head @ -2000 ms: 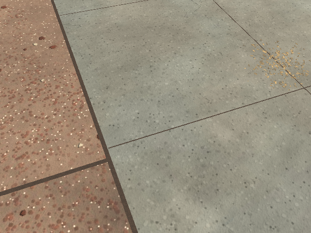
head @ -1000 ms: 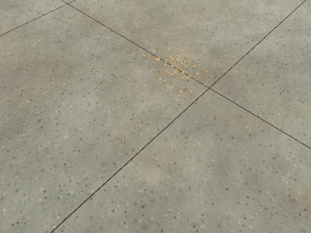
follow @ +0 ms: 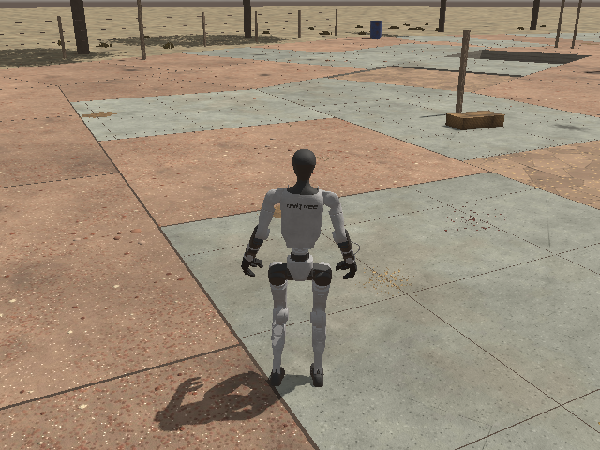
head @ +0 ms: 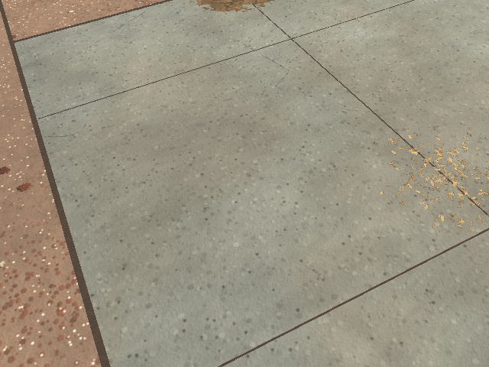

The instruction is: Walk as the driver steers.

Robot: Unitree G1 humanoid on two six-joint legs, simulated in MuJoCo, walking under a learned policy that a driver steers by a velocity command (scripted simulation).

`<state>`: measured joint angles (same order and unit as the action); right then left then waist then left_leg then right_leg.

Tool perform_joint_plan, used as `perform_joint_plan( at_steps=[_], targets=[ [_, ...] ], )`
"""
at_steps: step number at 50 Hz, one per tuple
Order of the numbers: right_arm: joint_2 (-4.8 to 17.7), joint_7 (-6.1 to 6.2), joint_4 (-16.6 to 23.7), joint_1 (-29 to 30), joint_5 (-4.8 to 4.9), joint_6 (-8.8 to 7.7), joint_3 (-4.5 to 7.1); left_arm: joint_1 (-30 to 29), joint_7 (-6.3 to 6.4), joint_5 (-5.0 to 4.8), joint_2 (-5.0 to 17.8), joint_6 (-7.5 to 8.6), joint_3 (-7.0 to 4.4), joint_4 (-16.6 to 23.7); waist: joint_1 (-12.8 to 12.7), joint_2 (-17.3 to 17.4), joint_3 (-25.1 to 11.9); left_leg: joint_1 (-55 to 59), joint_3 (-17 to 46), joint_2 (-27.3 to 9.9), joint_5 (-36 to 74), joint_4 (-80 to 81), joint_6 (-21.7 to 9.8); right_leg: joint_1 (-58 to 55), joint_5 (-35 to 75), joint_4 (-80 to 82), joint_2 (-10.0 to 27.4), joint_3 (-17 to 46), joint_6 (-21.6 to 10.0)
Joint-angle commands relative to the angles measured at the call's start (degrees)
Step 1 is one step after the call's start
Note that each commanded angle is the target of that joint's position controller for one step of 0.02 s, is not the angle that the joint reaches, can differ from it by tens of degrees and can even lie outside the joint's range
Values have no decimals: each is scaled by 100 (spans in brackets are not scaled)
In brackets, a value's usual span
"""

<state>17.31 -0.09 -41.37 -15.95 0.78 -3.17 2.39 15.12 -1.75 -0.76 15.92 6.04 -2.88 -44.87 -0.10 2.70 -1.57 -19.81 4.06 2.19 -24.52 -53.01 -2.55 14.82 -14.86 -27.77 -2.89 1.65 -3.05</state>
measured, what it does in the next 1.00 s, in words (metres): walks ahead, turning right: left foot, then right foot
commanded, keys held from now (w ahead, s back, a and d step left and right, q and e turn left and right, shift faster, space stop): w+e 0.56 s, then w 0.20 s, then w+q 0.24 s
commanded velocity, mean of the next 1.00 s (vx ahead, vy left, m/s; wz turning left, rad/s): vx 0.49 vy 0.00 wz -0.31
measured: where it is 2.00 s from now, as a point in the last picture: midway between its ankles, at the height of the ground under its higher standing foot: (319, 217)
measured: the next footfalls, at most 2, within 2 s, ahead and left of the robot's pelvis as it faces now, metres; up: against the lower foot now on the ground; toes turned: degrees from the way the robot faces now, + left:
left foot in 0.34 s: +0.34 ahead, +0.11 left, +0.00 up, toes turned -15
right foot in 0.84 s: +0.53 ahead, -0.24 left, +0.00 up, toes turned -25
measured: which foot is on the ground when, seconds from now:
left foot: up 0.00-0.32, down 0.34-0.86, up 0.88-1.00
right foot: down 0.00-0.34, up 0.36-0.82, down 0.84-1.00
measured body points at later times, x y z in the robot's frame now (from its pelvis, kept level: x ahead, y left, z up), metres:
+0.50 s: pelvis +0.25 +0.02 +0.00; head +0.27 +0.02 +0.45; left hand +0.40 +0.29 -0.11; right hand +0.33 -0.27 -0.09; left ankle +0.30 +0.12 -0.74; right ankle +0.15 -0.09 -0.65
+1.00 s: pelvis +0.48 -0.12 +0.00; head +0.51 -0.15 +0.45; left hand +0.71 +0.07 -0.09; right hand +0.44 -0.41 -0.13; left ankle +0.49 +0.06 -0.65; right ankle +0.49 -0.22 -0.74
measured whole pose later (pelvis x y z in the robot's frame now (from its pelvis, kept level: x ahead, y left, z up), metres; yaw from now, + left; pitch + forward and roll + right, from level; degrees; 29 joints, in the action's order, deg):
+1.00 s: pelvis +0.48 -0.12 +0.00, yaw -20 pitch +1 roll +0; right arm 18.0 -0.6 -48.5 -17.1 2.0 -3.2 3.2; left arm 11.0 -1.4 0.5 14.9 4.1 -2.5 -39.4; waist 0.9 1.9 3.6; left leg -25.8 2.4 -4.8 -20.0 -65.5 -0.2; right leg 16.7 -10.0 -26.0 -0.3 -5.4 -3.0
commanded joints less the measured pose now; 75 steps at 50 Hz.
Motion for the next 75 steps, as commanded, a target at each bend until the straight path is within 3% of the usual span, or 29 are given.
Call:
perform_joint_plan(
  at_steps=[1, 8, 12, 16, 17, 18, 19, 20, 22, 25, 32, 38, 40, 42, 43, 44, 45, 47, 53, 58, 64, 66, 68, 69, 70, 71, 72, 73, 75],
  targets=[
    [698, -35, 714, 779, -82, -337, 197, 549, 21, 14, 894, 5, -201, 259, -324, -749, 476, -2971, 125, -474, 513, -750, 46, -2021, -756, 1663, 1777, 2950, -1167],
    [130, -151, 919, 1640, -88, -359, 55, 768, 296, -37, 957, -229, -220, 234, -385, -889, 405, -1386, -261, -151, 1989, 1660, 591, -831, 1378, 1632, 1003, 1533, -875],
    [323, -176, 998, 1958, 9, -380, 116, 1001, 338, -117, 1013, -303, -263, 178, -414, -951, 426, -637, -83, -37, 2512, 2332, 565, -597, 1193, 1420, 1154, 1858, -741],
    [726, -81, 807, 1089, 14, -413, 327, 755, 335, -105, 958, -351, -293, 267, 185, -1041, 74, 771, -107, -106, 2124, 2796, 174, -630, 2054, 464, 1054, 1977, -417],
    [936, -25, 694, 335, -41, -418, 420, 667, 303, -30, 748, -348, -223, 368, 559, -860, -571, 1995, 219, -562, 1996, 2720, -100, -218, 1972, -670, 732, 1747, -240],
    [1303, 32, 595, -550, -119, -366, 501, 871, 317, 80, 287, -337, -93, 539, 732, 163, -1569, 3743, 1644, -1706, 1205, 2703, -495, 933, 398, -2499, 145, 1144, 11],
    [1417, -62, 466, -602, -159, -298, 498, 1594, 313, -139, 141, -277, -16, 666, 290, 2018, -1895, 4306, 4132, -2683, -8, 3533, -1161, 2372, -2080, -3883, -151, 848, 177],
    [796, -67, 534, -270, -96, -287, 365, 1344, 321, -232, 746, -300, -152, 487, 345, 1081, -1038, 3624, 3822, -2495, -702, 3722, -1022, 2835, -1613, -4485, 306, 939, 226],
    [472, -55, 485, 219, -95, -255, 272, 552, 302, -120, 838, -332, -201, 562, 276, 122, -35, 2250, 2070, -1978, 588, 3859, -765, 2630, -714, -4321, 688, 618, 256],
    [324, -48, 323, 435, -155, -316, 249, 358, 217, -112, 564, -413, -195, 679, 64, 368, 248, 1437, 947, -1641, 1686, 4253, -780, 2263, -270, -3954, 978, 506, 273],
    [682, -66, -66, 277, -64, -359, 345, -535, 74, -23, 266, -348, -30, 1029, 185, -27, 506, 1362, -330, -1505, 2816, 4614, -900, 2285, 1222, -1957, 919, 308, 326],
    [1024, -56, -500, -385, 124, -177, 399, -1566, -96, -29, 371, -244, 9, 1442, 399, -27, 700, 2181, -549, -1799, 3292, 4380, -741, 2033, 1127, -588, 663, -127, 34],
    [1129, -45, -611, -455, 156, -82, 390, -1320, -90, 13, 569, -232, -88, 1447, 103, 157, 407, 2389, -516, -1806, 4799, 3727, -632, 1300, 665, -326, 411, -346, -147],
    [988, -9, -619, -402, 120, -47, 276, 300, 13, 46, 1089, -248, -366, 993, -781, 131, -625, 1400, -803, -1348, 5132, 1721, -288, -1350, 1143, -150, 390, -302, -455],
    [391, -44, -358, -718, -3, -128, 64, 1097, 109, 215, 1709, -283, -503, 900, -838, -932, -1668, -791, -966, -663, 2676, -562, 112, -3734, 752, -224, 2039, 1908, -1164],
    [303, -63, -466, -873, 19, -215, 8, 1137, 126, 156, 1516, -295, -428, 921, -753, -1444, -2440, -1547, -49, -83, -868, -1816, 216, -4009, 428, 606, 2792, 3765, -1546],
    [874, -84, -383, -465, 208, -243, 195, 840, 105, 138, 1132, -277, -297, 914, -806, -1016, -1616, -2048, 346, -368, -723, -2202, 169, -3318, 238, 781, 2617, 3078, -1285],
    [717, -53, -245, 10, 177, -214, 187, 192, 70, 92, 747, -211, -186, 808, -407, -768, -361, -2083, 57, -836, 135, -1671, 161, -1811, 525, 1156, 2089, 1633, -955],
    [309, 20, -346, -149, 104, 164, 202, -375, 85, 200, 544, 93, -218, 534, 117, -696, 336, -1625, 249, -1059, 1496, -979, 386, -542, 1433, 2109, 1769, 40, -859],
    [141, -135, -96, 647, 42, 89, 119, -182, 207, 166, 765, 45, -293, 305, -131, -523, 604, -1710, -59, -952, 2787, 688, 342, -869, 1707, 2209, 1656, -837, -696],
    [180, -336, 408, 1494, 39, 93, 84, 251, 248, -13, 1042, -186, -415, 4, -372, -439, 845, -2037, -525, -804, 2160, 1595, -19, -2006, 2416, 1746, 2019, -1193, -570],
    [328, -366, 487, 1319, 42, 122, 161, 153, 278, -50, 1204, -274, -458, 13, -161, -611, 549, -1497, -860, -474, 1606, 1633, -231, -2205, 4201, 1070, 2013, -1354, -439],
    [707, -320, 280, 194, 78, 161, 396, -9, 306, -104, 1281, -370, -462, 62, 535, -654, -167, 106, -1144, 51, 1426, 1842, -547, -1920, 5453, -648, 1790, -1569, -214],
    [1109, -221, 31, -772, 89, 206, 608, 28, 328, -66, 1153, -351, -395, 110, 993, -375, -682, 1772, -718, 50, 1671, 2099, -792, -891, 4483, -2157, 1544, -1610, 42],
    [1790, -117, -1, -874, 133, 221, 743, 462, 285, 181, 344, -244, -158, 393, 472, 1174, -993, 3606, 2146, -1414, 1178, 2422, -1679, 1640, -457, -4271, 573, -1441, 475],
    [1642, -173, 269, -861, 63, 95, 643, 263, 223, 52, 440, -6, -85, 520, 558, 865, -1996, 4339, 4628, -2180, 199, 3476, -2379, 2635, -2107, -5296, -61, 92, 503],
    [1194, -205, 231, -725, 24, 0, 522, -401, 158, -182, 869, 139, -191, 676, 768, 329, -1351, 4035, 3932, -2065, 383, 3739, -1994, 3208, -1609, -5287, 299, 440, 359],
    [1011, -202, 225, -477, 47, -57, 472, -566, 158, -186, 831, 222, -161, 741, 586, 100, -739, 3286, 3131, -1822, 796, 3700, -1767, 3192, -1102, -4824, 557, 387, 237],
    [628, -163, 374, 201, 1, -78, 346, -484, 226, 78, 888, 208, -226, 616, 117, -160, -211, 1906, 2087, -1378, 2098, 3758, -1475, 2430, -505, -3918, 909, 393, 274]
  ],
)
Keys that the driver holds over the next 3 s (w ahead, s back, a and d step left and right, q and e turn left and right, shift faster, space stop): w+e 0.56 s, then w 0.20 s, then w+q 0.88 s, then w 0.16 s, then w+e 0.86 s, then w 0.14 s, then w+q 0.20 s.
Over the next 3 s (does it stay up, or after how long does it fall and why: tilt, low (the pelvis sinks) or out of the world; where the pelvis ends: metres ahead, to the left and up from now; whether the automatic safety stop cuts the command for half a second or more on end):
stays up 1.56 -0.29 0.00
